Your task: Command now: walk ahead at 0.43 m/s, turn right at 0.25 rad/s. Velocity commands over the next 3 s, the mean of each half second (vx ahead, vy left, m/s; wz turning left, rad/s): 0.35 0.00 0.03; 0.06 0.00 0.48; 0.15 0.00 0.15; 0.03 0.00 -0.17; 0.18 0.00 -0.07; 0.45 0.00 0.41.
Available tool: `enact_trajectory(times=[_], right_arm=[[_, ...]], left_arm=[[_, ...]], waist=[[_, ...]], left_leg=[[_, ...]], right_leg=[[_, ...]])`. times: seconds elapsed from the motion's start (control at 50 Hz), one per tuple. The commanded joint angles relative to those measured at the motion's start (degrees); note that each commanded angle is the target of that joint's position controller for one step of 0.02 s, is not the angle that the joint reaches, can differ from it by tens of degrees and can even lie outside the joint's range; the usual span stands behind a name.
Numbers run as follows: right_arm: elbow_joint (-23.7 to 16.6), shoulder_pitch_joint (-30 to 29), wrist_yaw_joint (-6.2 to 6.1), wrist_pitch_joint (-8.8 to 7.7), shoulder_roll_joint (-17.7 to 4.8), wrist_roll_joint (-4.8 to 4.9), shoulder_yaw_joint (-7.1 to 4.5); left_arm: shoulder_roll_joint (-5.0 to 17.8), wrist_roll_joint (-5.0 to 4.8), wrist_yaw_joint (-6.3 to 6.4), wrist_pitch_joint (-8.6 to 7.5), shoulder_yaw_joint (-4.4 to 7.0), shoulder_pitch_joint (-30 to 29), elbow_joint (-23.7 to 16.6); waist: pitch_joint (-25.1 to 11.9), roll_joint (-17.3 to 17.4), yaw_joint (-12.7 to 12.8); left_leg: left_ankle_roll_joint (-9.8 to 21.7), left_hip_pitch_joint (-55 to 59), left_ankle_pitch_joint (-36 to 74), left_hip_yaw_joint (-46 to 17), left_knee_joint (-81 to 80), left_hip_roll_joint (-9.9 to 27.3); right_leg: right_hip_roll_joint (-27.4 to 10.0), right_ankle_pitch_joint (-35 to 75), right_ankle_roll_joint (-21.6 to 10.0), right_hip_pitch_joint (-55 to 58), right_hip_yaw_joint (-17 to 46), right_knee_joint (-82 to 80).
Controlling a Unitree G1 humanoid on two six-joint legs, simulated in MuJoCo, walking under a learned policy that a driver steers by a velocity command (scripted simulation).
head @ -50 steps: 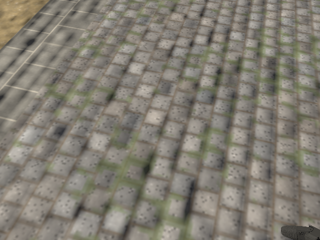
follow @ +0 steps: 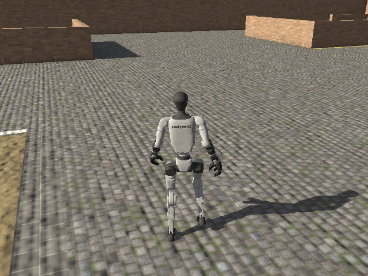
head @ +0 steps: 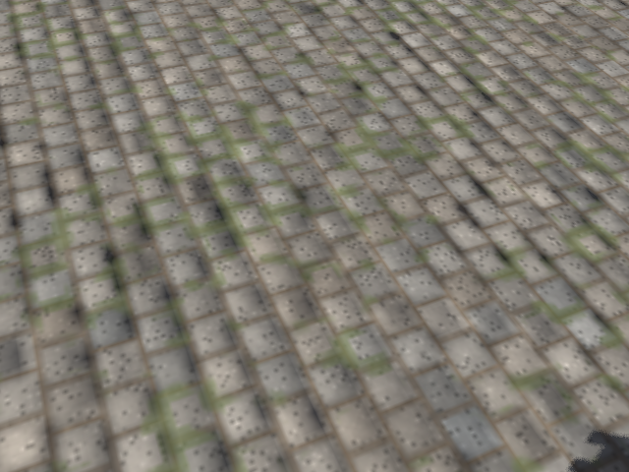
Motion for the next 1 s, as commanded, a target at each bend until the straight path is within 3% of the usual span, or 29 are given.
enact_trajectory(times=[0.02,0.08,0.16,0.2,0.22,0.24,0.26,0.28,0.3,0.32,0.34,0.38,0.42,0.48,0.54,0.6,0.68,0.7,0.72,0.74,0.76,0.78,0.8,0.82,0.88,1.0], right_arm=[[-2.8,-1.5,-0.28,-0.80,-8.5,0.48,-1.54],[-1.5,1.0,-0.18,-0.24,-9.9,0.98,-1.61],[0.2,3.7,0.31,0.54,-11.7,2.01,-1.98],[0.7,3.0,0.23,1.00,-12.8,2.35,-2.32],[0.8,2.4,0.10,1.08,-12.6,2.56,-2.22],[0.4,2.4,0.05,0.90,-10.9,2.05,-1.53],[-2.3,2.7,0.15,0.20,-5.5,-0.04,0.30],[-2.1,6.9,0.19,-0.79,-3.2,0.56,1.12],[-1.4,3.5,0.15,-0.73,-9.4,2.13,-0.85],[-2.1,0.5,0.17,-0.47,-9.7,2.56,-1.13],[-1.6,-0.4,-0.20,0.08,-8.4,2.03,-1.08],[-0.8,0.9,-0.58,2.03,-6.4,1.67,-1.28],[-1.2,1.6,-0.86,3.42,-4.4,1.59,-1.28],[-4.6,-3.0,-0.72,4.01,-3.8,0.78,-1.22],[-7.4,-7.7,0.70,3.97,-3.3,0.75,-0.93],[-10.1,-10.6,1.92,4.42,-4.7,0.78,-1.45],[-12.8,-10.6,2.71,5.14,-6.3,0.82,-2.61],[-12.4,-7.4,2.36,4.97,-7.6,0.66,-3.40],[-12.2,-3.1,1.19,4.79,-13.0,0.54,-5.19],[-13.7,-2.9,0.14,4.74,-19.3,-0.38,-6.18],[-14.6,-2.0,0.61,4.11,-14.9,-0.78,-4.83],[-15.2,-5.4,0.93,3.54,-13.0,-0.34,-4.26],[-15.1,-8.2,0.76,3.38,-11.4,0.76,-3.95],[-15.5,-10.7,0.38,3.77,-10.1,1.40,-3.54],[-16.7,-13.4,-0.63,4.69,-10.5,0.23,-3.62],[-16.5,-13.2,-1.33,5.41,-10.5,-0.04,-3.60]], left_arm=[[1.5,0.13,-0.51,-1.84,-0.08,-8.1,-5.9],[-0.4,-0.32,-1.51,-2.46,-1.09,-13.4,-7.2],[0.6,-1.04,-2.68,-3.03,-0.96,-15.7,-7.7],[2.6,-1.00,-2.67,-3.21,-0.06,-11.7,-6.9],[4.5,-0.70,-2.29,-3.12,1.07,-5.3,-4.8],[7.1,-0.09,-1.58,-2.96,2.31,3.1,-2.6],[12.0,1.88,-0.49,-2.39,3.18,12.1,-1.6],[12.8,2.20,-0.56,-2.06,2.91,11.9,-1.3],[8.0,1.80,-0.68,-2.15,1.64,9.6,-1.1],[5.6,1.22,-0.79,-2.40,0.78,6.0,-0.7],[3.9,1.02,-1.03,-2.60,0.29,2.4,-0.3],[2.3,1.23,-1.21,-3.29,0.02,-2.5,0.4],[2.6,2.05,-0.86,-4.14,0.26,-5.1,1.2],[3.8,1.92,0.41,-3.87,0.69,-6.7,2.8],[5.2,1.38,1.51,-2.63,1.10,-6.3,4.1],[6.8,0.45,1.64,-1.38,1.69,-5.6,5.4],[7.8,-1.31,1.69,0.04,2.30,-6.1,6.2],[7.1,-1.35,1.73,0.22,2.17,-5.1,6.7],[5.9,-0.02,1.59,0.03,1.85,-2.0,6.9],[2.2,2.77,1.19,-0.26,0.35,-0.4,4.5],[4.0,2.09,0.56,-0.37,0.43,-3.1,4.9],[5.5,0.15,0.32,-0.04,0.84,-5.9,4.2],[5.1,0.15,0.71,0.28,0.81,-6.7,4.4],[5.4,0.84,1.35,0.68,1.01,-7.5,4.6],[4.1,0.75,1.66,1.42,0.82,-5.8,5.4],[3.1,0.45,1.47,1.82,0.16,-5.8,6.4]], waist=[[6.5,9.6,-0.3],[7.5,10.2,-2.6],[8.7,10.8,-2.7],[6.5,11.5,1.0],[2.1,10.0,5.0],[-4.1,8.3,9.1],[-14.9,-2.8,11.3],[-21.3,-14.5,8.9],[-14.8,-7.8,9.8],[-8.2,-6.7,8.2],[-5.3,-3.2,6.0],[-1.8,-4.6,2.7],[-0.7,-4.3,0.9],[1.0,-3.8,0.9],[0.7,-3.0,2.7],[1.0,-1.9,3.6],[0.9,-1.6,2.5],[-1.1,0.3,1.0],[-5.0,8.6,0.1],[-8.2,22.5,2.7],[-17.4,14.8,-0.6],[-13.1,10.3,0.0],[-9.1,6.3,1.5],[-6.2,4.7,2.3],[-5.1,8.3,4.7],[-5.9,10.6,2.8]], left_leg=[[8.8,3.8,1.5,-10.9,-12.5,11.7],[8.7,2.4,7.1,-7.2,-12.2,11.3],[8.7,3.8,11.0,-7.1,-10.4,13.9],[7.6,5.2,25.1,-6.3,-5.7,14.7],[6.3,4.6,36.2,-3.2,2.1,12.7],[4.0,-1.7,37.6,-1.2,13.8,9.7],[0.2,-19.1,16.0,1.0,34.8,4.3],[-1.9,-29.3,-19.6,-4.9,48.0,-3.1],[-2.2,-31.7,-18.0,-8.8,53.0,-0.2],[-2.2,-32.5,-14.9,-6.8,52.3,1.7],[-2.5,-30.9,-11.7,-5.9,49.3,3.5],[-3.3,-24.6,-6.1,-4.8,46.1,4.5],[-4.3,-22.5,-2.6,-3.9,44.5,3.5],[-4.7,-23.9,4.2,-3.4,35.3,4.2],[-4.0,-21.9,10.4,-1.9,26.6,4.3],[-2.5,-21.9,8.8,-1.0,21.8,4.1],[1.1,-18.3,4.3,2.1,14.2,1.4],[2.8,-11.7,10.1,3.0,9.0,-0.9],[6.3,-0.7,34.9,-5.2,6.0,3.1],[19.3,13.2,55.9,-28.1,6.4,18.5],[23.2,14.5,47.5,-33.8,3.8,20.5],[20.9,11.0,41.3,-28.3,2.8,18.5],[17.3,6.9,33.3,-24.3,2.2,15.4],[15.0,2.9,27.6,-22.4,1.0,13.6],[13.3,-4.7,23.9,-19.2,-0.9,9.4],[12.4,-8.5,11.3,-19.3,-0.9,8.4]], right_leg=[[-3.4,5.7,1.3,-9.6,-3.0,-6.4],[-3.7,7.7,1.7,-3.5,-6.2,-16.8],[-2.5,4.2,-0.7,3.3,-8.1,-25.3],[-0.8,3.2,-3.2,11.1,-8.9,-29.1],[0.6,4.6,-5.0,21.0,-9.8,-31.6],[-1.8,7.0,-6.9,35.7,-7.1,-31.4],[-17.5,13.7,-11.8,56.6,11.3,-29.2],[-27.5,18.3,-18.4,59.8,30.2,-35.9],[-25.0,23.3,-16.7,52.8,22.5,-36.0],[-22.2,30.5,-14.8,46.1,12.3,-36.0],[-18.8,32.7,-13.1,40.1,6.7,-37.0],[-15.8,34.7,-11.6,30.2,-0.6,-41.3],[-15.9,38.2,-12.6,25.8,-4.5,-43.6],[-15.9,36.0,-12.6,25.2,-9.1,-44.9],[-16.0,33.2,-12.2,26.9,-12.0,-44.7],[-17.9,31.0,-11.8,30.5,-12.2,-42.3],[-18.2,31.2,-8.8,32.6,-13.1,-32.1],[-15.4,32.1,-6.5,31.1,-15.1,-24.7],[-10.2,22.2,-1.9,24.4,-17.5,-12.0],[0.3,-24.2,3.8,3.6,-16.9,8.6],[1.3,-30.0,3.3,2.0,-2.8,16.2],[-0.7,-26.6,2.4,-0.5,-1.2,17.5],[-2.3,-22.4,1.9,-1.4,-1.1,14.3],[-3.3,-18.9,2.1,-1.1,-1.2,10.2],[-1.5,-13.7,3.3,6.3,-2.4,1.2],[-1.5,-9.2,4.4,13.9,-3.0,-11.5]])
